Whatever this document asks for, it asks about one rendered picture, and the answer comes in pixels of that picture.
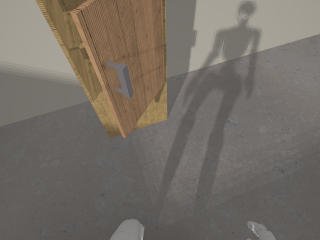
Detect right robot hand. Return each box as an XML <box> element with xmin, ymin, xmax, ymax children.
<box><xmin>247</xmin><ymin>221</ymin><xmax>276</xmax><ymax>240</ymax></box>

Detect cupboard door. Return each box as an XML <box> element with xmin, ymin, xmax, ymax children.
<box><xmin>70</xmin><ymin>0</ymin><xmax>165</xmax><ymax>138</ymax></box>

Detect handle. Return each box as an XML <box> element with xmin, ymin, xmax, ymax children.
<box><xmin>107</xmin><ymin>61</ymin><xmax>134</xmax><ymax>99</ymax></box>

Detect robot left thigh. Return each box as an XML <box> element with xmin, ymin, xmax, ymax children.
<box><xmin>110</xmin><ymin>219</ymin><xmax>145</xmax><ymax>240</ymax></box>

